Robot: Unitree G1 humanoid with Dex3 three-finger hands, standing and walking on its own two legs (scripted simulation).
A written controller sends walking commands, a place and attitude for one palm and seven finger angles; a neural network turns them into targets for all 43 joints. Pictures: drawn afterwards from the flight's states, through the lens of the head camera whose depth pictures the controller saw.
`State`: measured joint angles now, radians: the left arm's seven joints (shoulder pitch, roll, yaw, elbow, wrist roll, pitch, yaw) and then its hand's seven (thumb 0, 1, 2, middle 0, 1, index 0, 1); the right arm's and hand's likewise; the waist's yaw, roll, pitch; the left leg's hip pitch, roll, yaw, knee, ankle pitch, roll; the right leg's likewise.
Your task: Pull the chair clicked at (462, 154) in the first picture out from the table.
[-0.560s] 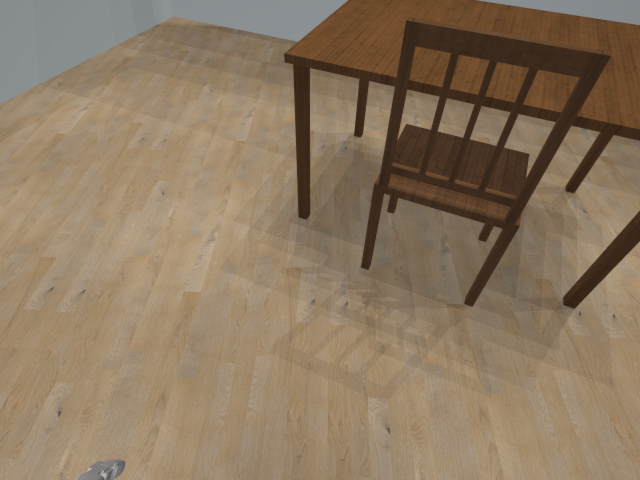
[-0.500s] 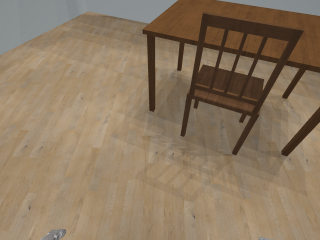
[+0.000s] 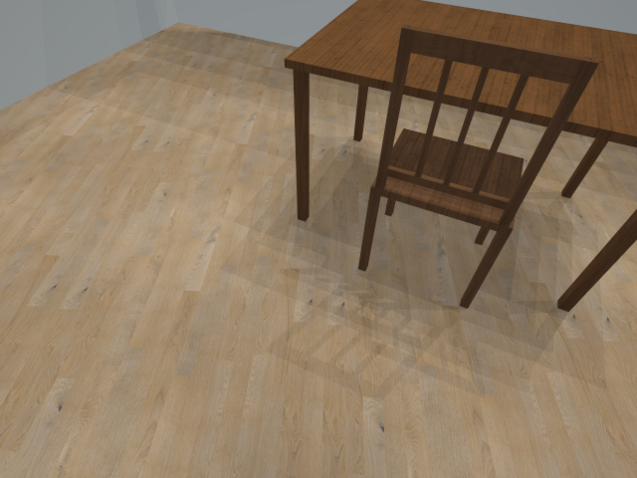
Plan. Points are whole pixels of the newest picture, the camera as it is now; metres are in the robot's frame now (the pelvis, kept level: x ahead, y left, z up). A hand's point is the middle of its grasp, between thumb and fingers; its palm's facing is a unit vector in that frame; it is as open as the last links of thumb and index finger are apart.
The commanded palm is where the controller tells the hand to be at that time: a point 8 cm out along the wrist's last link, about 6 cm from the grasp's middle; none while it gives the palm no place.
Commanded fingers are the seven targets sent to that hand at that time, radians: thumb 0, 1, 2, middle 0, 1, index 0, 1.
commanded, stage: stand and wait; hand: left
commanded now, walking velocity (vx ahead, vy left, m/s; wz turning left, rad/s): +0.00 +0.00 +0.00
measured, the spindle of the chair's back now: (464, 131) +0.96 -0.33 -0.08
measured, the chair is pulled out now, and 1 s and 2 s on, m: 0.00 0.00 0.00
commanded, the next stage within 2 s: look at it before walking up in 0.26 s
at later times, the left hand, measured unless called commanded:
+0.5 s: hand out of the picture +0.07 +0.24 -0.15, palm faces -0.03 -0.94 -0.34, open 7.4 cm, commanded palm none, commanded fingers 0.00 0.90 0.90 -0.20 -0.30 -0.20 -0.30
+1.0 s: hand out of the picture +0.07 +0.24 -0.15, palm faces -0.03 -0.94 -0.34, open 7.4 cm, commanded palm none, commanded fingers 0.00 0.90 0.90 -0.20 -0.30 -0.20 -0.30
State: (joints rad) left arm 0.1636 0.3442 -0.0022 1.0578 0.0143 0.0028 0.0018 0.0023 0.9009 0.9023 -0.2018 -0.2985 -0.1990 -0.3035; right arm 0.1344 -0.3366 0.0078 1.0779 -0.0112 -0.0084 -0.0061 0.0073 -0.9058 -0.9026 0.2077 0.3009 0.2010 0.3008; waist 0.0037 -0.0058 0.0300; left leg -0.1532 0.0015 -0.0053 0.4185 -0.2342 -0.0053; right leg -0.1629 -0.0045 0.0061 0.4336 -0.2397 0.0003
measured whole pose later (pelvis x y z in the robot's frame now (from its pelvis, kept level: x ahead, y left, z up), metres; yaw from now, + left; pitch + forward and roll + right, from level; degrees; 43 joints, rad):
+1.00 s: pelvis +0.00 -0.01 +0.00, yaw +0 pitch -1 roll +0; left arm 0.14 0.34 0.00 1.08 0.02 -0.01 0.00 0.00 0.90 0.90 -0.20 -0.30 -0.20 -0.30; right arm 0.12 -0.33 0.01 1.11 -0.01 -0.02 -0.01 0.01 -0.91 -0.90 0.21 0.30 0.20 0.30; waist 0.00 0.00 0.03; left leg -0.14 0.01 -0.01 0.37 -0.20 -0.02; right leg -0.15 0.01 0.00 0.38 -0.21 -0.01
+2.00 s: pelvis +0.02 +0.00 +0.00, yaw -31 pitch +1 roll -1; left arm 0.22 0.29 0.11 0.91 0.04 0.05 -0.06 0.00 0.91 0.90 -0.19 -0.30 -0.19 -0.30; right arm 0.38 -0.19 -0.02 0.97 -0.02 -0.06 -0.03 0.01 -0.91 -0.90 0.21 0.30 0.20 0.30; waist 0.00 -0.04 0.00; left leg -0.04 0.08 0.16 0.36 -0.34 -0.02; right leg -0.65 -0.05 -0.01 1.10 -0.22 0.03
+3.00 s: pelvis +0.24 -0.20 +0.00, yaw -40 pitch +1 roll -1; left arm 0.15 0.18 0.06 0.99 0.01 0.04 0.02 0.00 0.91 0.90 -0.20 -0.30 -0.19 -0.30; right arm 0.33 -0.15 -0.03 1.05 -0.02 0.01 -0.02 0.00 -0.92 -0.90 0.21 0.30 0.20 0.30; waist -0.04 -0.02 0.04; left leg -0.22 -0.02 0.02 0.45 -0.25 0.05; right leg -0.41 -0.05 -0.03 0.83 -0.41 0.07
